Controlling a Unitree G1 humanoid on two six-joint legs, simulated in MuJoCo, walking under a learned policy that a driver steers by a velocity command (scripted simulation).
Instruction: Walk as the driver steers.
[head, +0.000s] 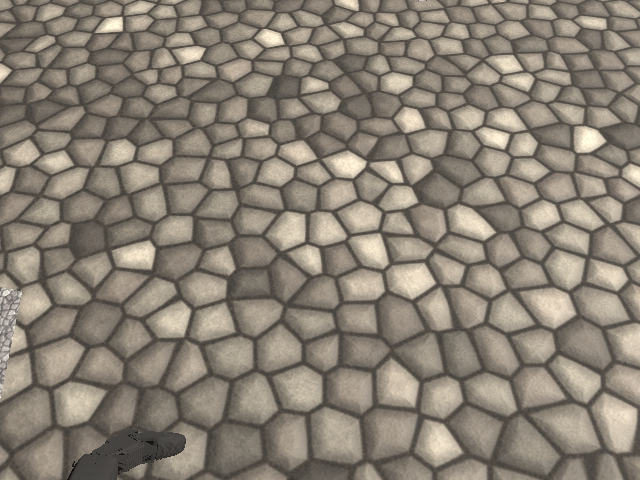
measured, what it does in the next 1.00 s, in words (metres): walks ahead, turning left: right foot, then left foot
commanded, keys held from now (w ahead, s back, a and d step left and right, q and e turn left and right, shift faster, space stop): w+shift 0.14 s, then w+q+shift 0.82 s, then w+e+shift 0.04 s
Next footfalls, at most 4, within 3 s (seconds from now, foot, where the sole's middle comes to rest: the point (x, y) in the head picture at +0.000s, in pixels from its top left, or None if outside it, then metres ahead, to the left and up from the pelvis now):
0.08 right None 0.28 -0.10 -0.76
0.56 left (288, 376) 0.70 0.06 -0.76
0.98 right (264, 220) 1.16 0.10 -0.76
1.38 left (123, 203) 1.25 0.49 -0.76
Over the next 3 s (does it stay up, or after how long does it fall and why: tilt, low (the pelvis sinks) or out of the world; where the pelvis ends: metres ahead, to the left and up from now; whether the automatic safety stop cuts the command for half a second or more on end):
stays up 2.50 0.35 0.01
